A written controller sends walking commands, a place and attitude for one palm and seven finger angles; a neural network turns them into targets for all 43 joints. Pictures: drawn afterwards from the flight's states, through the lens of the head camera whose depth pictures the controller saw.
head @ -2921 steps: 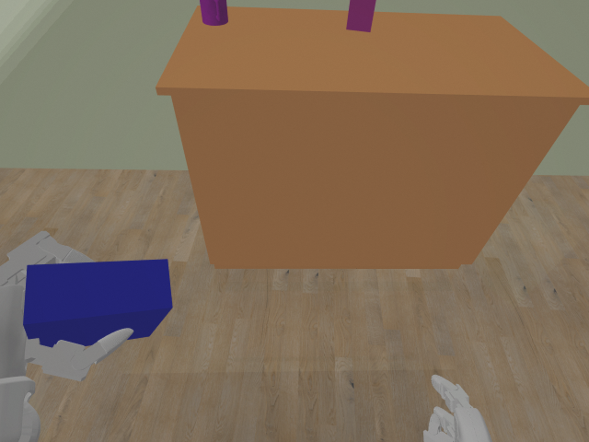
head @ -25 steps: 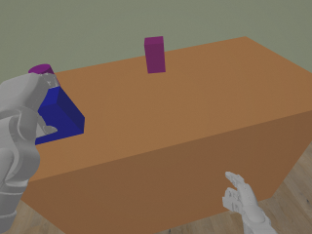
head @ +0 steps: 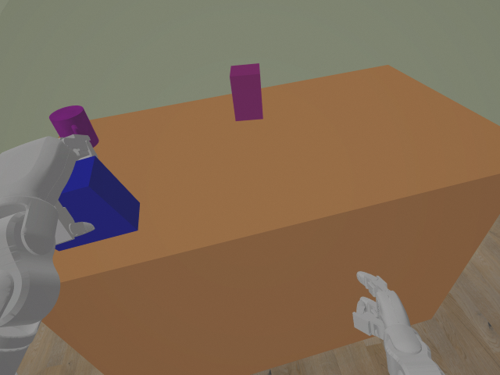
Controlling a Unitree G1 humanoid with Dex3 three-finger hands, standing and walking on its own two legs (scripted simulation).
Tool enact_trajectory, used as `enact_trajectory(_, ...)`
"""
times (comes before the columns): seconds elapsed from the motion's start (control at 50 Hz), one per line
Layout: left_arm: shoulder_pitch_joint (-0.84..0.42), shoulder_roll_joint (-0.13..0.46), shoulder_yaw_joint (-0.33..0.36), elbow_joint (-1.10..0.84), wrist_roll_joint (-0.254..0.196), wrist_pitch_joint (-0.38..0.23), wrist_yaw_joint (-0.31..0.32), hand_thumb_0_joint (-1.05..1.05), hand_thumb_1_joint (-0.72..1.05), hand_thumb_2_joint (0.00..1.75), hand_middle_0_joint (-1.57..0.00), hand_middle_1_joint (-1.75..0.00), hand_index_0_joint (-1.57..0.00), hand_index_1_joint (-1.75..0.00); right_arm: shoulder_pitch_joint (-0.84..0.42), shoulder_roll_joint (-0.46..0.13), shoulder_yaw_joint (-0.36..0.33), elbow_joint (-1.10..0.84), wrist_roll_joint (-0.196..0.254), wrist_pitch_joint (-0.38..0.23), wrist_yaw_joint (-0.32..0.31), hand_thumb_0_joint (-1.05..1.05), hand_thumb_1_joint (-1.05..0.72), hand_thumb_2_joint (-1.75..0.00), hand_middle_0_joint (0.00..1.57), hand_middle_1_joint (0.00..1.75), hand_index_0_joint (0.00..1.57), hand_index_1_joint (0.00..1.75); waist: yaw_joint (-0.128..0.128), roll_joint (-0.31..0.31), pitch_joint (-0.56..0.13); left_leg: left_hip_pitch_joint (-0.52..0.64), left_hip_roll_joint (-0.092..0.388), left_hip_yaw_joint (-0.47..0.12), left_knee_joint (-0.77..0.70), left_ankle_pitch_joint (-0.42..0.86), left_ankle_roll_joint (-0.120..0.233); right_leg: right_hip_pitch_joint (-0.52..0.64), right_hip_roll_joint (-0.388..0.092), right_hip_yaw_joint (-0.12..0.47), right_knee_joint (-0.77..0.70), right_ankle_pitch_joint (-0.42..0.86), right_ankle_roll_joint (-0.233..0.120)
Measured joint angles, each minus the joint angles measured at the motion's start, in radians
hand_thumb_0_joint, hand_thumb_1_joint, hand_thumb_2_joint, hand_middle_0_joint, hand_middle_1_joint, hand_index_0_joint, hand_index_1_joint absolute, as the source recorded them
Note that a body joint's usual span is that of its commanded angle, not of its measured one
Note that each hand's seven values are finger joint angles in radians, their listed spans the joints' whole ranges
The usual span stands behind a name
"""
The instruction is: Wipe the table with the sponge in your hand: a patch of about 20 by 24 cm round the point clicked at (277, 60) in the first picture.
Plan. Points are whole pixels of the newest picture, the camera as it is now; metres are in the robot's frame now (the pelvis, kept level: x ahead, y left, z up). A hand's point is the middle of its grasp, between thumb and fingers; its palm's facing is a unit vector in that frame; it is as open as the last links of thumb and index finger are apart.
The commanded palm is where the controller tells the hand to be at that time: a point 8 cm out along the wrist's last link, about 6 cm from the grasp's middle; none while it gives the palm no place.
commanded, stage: bring the sponge back beside the body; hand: left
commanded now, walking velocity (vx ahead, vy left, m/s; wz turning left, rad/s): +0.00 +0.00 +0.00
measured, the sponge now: (84, 213) +0.23 +0.30 +0.19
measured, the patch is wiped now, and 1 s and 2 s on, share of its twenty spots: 1.00 1.00 1.00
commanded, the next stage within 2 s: step back with the hand held close in 0.64 s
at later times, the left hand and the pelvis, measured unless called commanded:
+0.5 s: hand (61, 210) +0.20 +0.28 +0.23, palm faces +0.36 -0.12 -0.93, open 9.5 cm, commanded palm +0.13 +0.28 +0.30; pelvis -0.01 +0.00 +0.00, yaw -1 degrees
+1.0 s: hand (105, 197) +0.20 +0.21 +0.26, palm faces +0.38 -0.83 -0.41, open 9.5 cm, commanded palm +0.15 +0.28 +0.28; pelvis -0.01 +0.01 -0.01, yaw -1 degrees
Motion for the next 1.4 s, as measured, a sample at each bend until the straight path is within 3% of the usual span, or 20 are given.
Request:
enact_trajectory(0.32, 0.126, -0.018, 0.031, -0.132, -0.043, 0.005, 0.051, -0.01, -0.5, 1.09, -0.77, -1.39, -0.82, -1.41, 0.007, -0.005, -0.012, -0.006, -0.005, -0.006, 0.002, 0.02, -0.9, -0.9, 0.2, 0.3, 0.2, 0.3, 0.007, 0.006, 0.0, 0.014, 0.01, 0.01, 0.017, -0.007, -0.006, 0.01, 0.011, 0.01, 0.014, -0.001, -0.005)
enact_trajectory(0.78, 0.088, -0.037, 0.009, -0.088, -0.025, 0.021, 0.079, -0.01, -0.5, 1.09, -0.77, -1.39, -0.82, -1.41, 0.01, 0.0, -0.007, -0.002, -0.004, -0.01, 0.006, 0.02, -0.9, -0.9, 0.2, 0.3, 0.2, 0.3, 0.002, -0.003, 0.002, 0.026, 0.008, 0.012, 0.008, 0.003, -0.004, 0.023, 0.009, 0.013, 0.005, 0.011, -0.003)
enact_trajectory(0.82, 0.079, -0.094, 0.116, -0.037, -0.355, -0.105, 0.149, -0.01, -0.5, 1.09, -0.77, -1.39, -0.82, -1.41, 0.046, 0.0, -0.015, -0.064, -0.003, -0.016, 0.013, 0.02, -0.9, -0.9, 0.2, 0.3, 0.2, 0.3, -0.021, -0.002, -0.006, -0.022, 0.008, -0.012, 0.045, -0.033, 0.002, 0.006, 0.013, -0.003, -0.013, 0.019, -0.002)
enact_trajectory(0.84, 0.103, -0.115, 0.167, -0.025, -0.496, -0.187, 0.183, -0.02, -0.5, 1.09, -0.77, -1.39, -0.82, -1.41, 0.067, 0.006, -0.013, -0.095, -0.007, -0.028, 0.018, 0.02, -0.9, -0.9, 0.2, 0.3, 0.2, 0.3, -0.039, -0.011, -0.018, -0.063, 0.006, -0.023, 0.072, -0.068, 0.006, -0.021, 0.015, -0.007, -0.015, 0.026, -0.003)
enact_trajectory(0.86, 0.143, -0.132, 0.21, -0.039, -0.599, -0.259, 0.214, -0.02, -0.5, 1.09, -0.77, -1.39, -0.82, -1.41, 0.085, 0.014, -0.009, -0.121, -0.014, -0.039, 0.022, 0.02, -0.9, -0.9, 0.2, 0.3, 0.2, 0.3, -0.06, -0.024, -0.025, -0.1, 0.006, -0.029, 0.098, -0.092, 0.011, -0.051, 0.017, -0.009, -0.011, 0.03, -0.004)
enact_trajectory(0.9, 0.241, -0.158, 0.274, -0.133, -0.727, -0.376, 0.268, -0.02, -0.5, 1.09, -0.77, -1.39, -0.82, -1.41, 0.118, 0.026, -0.005, -0.152, -0.03, -0.055, 0.025, 0.01, -0.9, -0.9, 0.2, 0.3, 0.21, 0.3, -0.102, -0.052, -0.025, -0.135, 0.014, -0.03, 0.11, -0.072, 0.012, -0.101, 0.027, -0.005, 0.011, 0.027, -0.004)
enact_trajectory(0.94, 0.318, -0.18, 0.311, -0.24, -0.797, -0.483, 0.31, -0.02, -0.5, 1.09, -0.77, -1.39, -0.82, -1.41, 0.152, 0.029, -0.014, -0.146, -0.042, -0.063, 0.019, 0.01, -0.9, -0.9, 0.21, 0.3, 0.21, 0.3, -0.135, -0.082, -0.01, -0.156, 0.018, -0.02, 0.113, -0.01, 0.003, -0.134, 0.03, 0.003, 0.045, 0.013, 0.0)
enact_trajectory(1.02, 0.362, -0.188, 0.372, -0.346, -0.848, -0.643, 0.361, -0.02, -0.5, 1.09, -0.77, -1.39, -0.82, -1.41, 0.229, 0.021, -0.06, -0.08, -0.047, -0.054, 0.001, 0.01, -0.9, -0.9, 0.21, 0.3, 0.21, 0.3, -0.168, -0.134, -0.002, -0.177, 0.001, -0.002, 0.127, -0.047, 0.008, -0.174, 0.015, 0.021, 0.089, -0.009, 0.013)
enact_trajectory(1.08, 0.306, -0.175, 0.43, -0.307, -0.851, -0.708, 0.387, -0.02, -0.51, 1.09, -0.78, -1.39, -0.83, -1.4, 0.27, 0.007, -0.095, -0.031, -0.041, -0.041, -0.005, 0.01, -0.9, -0.9, 0.2, 0.3, 0.2, 0.3, -0.181, -0.142, 0.004, -0.188, -0.007, 0.003, 0.139, -0.049, 0.012, -0.192, 0.006, 0.025, 0.114, -0.019, 0.02)
enact_trajectory(1.18, 0.258, -0.178, 0.504, -0.186, -0.843, -0.735, 0.406, -0.02, -0.51, 1.09, -0.77, -1.39, -0.82, -1.41, 0.289, -0.003, -0.123, -0.004, -0.031, -0.038, -0.001, 0.02, -0.9, -0.9, 0.2, 0.3, 0.2, 0.3, -0.219, -0.118, 0.004, -0.226, 0.004, 0.003, 0.175, -0.053, 0.013, -0.216, 0.017, 0.024, 0.118, -0.005, 0.019)
enact_trajectory(1.26, 0.334, -0.197, 0.498, -0.205, -0.835, -0.736, 0.405, -0.02, -0.5, 1.09, -0.77, -1.4, -0.82, -1.41, 0.272, 0.006, -0.125, -0.015, -0.033, -0.054, 0.007, 0.02, -0.9, -0.9, 0.2, 0.3, 0.2, 0.3, -0.249, -0.108, 0.004, -0.274, 0.014, 0.003, 0.202, -0.047, 0.014, -0.249, 0.026, 0.022, 0.11, 0.021, 0.019)
enact_trajectory(1.32, 0.412, -0.195, 0.48, -0.283, -0.826, -0.756, 0.398, -0.02, -0.5, 1.09, -0.77, -1.4, -0.82, -1.41, 0.262, 0.021, -0.121, -0.025, -0.043, -0.078, 0.008, 0.02, -0.9, -0.9, 0.2, 0.3, 0.2, 0.3, -0.252, -0.121, 0.007, -0.304, 0.012, 0.007, 0.208, -0.035, 0.018, -0.278, 0.024, 0.025, 0.114, 0.036, 0.023)
enact_trajectory(1.4, 0.431, -0.164, 0.488, -0.351, -0.818, -0.799, 0.399, -0.02, -0.51, 1.09, -0.77, -1.39, -0.83, -1.41, 0.264, 0.04, -0.116, -0.037, -0.052, -0.113, 0.0, 0.02, -0.9, -0.9, 0.2, 0.3, 0.2, 0.3, -0.218, -0.14, 0.011, -0.324, 0.001, 0.012, 0.216, -0.021, 0.024, -0.307, 0.013, 0.028, 0.145, 0.034, 0.029)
